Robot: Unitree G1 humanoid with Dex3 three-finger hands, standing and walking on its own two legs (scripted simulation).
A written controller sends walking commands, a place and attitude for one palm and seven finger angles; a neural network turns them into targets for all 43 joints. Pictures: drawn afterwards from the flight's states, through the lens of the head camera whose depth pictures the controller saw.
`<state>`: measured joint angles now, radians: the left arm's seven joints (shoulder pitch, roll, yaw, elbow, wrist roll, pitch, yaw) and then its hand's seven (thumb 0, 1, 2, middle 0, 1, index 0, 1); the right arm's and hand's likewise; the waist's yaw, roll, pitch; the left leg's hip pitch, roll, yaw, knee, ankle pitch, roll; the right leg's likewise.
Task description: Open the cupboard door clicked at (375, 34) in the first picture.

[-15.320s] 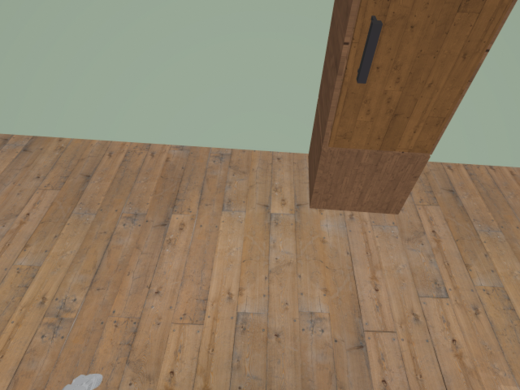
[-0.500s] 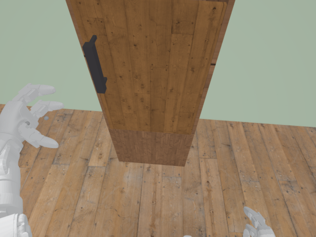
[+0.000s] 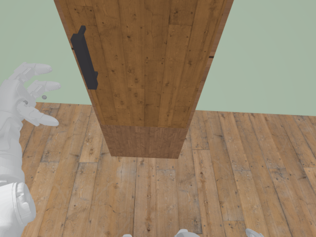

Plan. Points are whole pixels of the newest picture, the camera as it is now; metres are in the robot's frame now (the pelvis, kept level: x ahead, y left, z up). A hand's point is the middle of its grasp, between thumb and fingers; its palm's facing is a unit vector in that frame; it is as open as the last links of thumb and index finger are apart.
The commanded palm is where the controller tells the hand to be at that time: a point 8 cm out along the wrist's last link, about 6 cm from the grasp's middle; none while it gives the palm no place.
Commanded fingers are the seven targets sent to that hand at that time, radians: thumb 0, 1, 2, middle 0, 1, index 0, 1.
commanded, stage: move the hooked fingers beside the handle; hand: left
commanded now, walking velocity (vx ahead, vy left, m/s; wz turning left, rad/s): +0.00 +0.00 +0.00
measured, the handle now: (88, 59) +0.58 +0.21 +0.09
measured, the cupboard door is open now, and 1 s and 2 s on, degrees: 0 0 0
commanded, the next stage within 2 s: slide the fingers in behind the handle in 1.76 s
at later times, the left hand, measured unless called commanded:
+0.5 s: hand (50, 75) +0.50 +0.29 +0.10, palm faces -0.02 -1.00 +0.02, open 14.0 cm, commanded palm +0.49 +0.33 +0.10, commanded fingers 0.00 -0.50 0.30 -0.30 -1.20 -0.30 -1.20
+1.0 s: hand (54, 68) +0.53 +0.29 +0.10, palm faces +0.00 -1.00 +0.01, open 14.0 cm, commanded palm +0.51 +0.33 +0.09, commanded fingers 0.00 -0.50 0.30 -0.30 -1.20 -0.30 -1.20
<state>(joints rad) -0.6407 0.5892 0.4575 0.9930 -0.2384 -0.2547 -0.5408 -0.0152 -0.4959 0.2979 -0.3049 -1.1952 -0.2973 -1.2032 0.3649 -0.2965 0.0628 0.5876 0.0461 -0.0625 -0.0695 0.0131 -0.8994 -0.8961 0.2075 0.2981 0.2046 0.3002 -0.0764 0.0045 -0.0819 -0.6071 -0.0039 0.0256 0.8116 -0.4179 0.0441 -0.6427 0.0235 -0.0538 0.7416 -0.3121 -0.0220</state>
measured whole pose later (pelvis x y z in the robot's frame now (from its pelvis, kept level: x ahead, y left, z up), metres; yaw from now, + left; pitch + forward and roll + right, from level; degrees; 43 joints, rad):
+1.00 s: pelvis +0.02 +0.01 -0.01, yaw -2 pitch +22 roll -4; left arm -0.95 0.83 0.55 1.25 -0.11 -0.26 -0.52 -0.01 -0.49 0.30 -0.30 -1.19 -0.30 -1.20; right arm 0.46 -0.29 0.08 0.57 0.01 0.12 -0.03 0.01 -0.90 -0.90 0.21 0.30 0.21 0.30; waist -0.19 0.02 -0.09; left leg -0.81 0.03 0.02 0.90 -0.48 0.05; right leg -0.82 0.06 -0.06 0.77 -0.33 -0.01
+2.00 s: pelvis +0.01 +0.01 -0.02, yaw -1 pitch +21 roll -5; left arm -0.98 0.78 0.48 1.25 -0.11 -0.26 -0.49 -0.01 -0.50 0.30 -0.30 -1.20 -0.30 -1.20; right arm 0.42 -0.30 0.08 0.57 0.01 0.12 -0.03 0.01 -0.90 -0.90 0.21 0.30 0.20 0.30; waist -0.19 0.02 -0.09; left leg -0.83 0.02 0.00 0.93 -0.48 0.05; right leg -0.83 0.05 -0.07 0.79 -0.33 -0.01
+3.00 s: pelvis +0.01 +0.00 -0.01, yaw -1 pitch +20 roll -3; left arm -0.95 0.61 0.43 1.20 -0.10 -0.31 -0.33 -0.02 -0.49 0.30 -0.30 -1.20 -0.30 -1.20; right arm 0.44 -0.28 0.06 0.59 0.01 0.09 -0.01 0.01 -0.90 -0.90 0.21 0.30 0.20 0.30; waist -0.19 0.03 -0.09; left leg -0.78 0.03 0.02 0.90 -0.46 0.04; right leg -0.81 0.06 -0.06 0.80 -0.34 -0.03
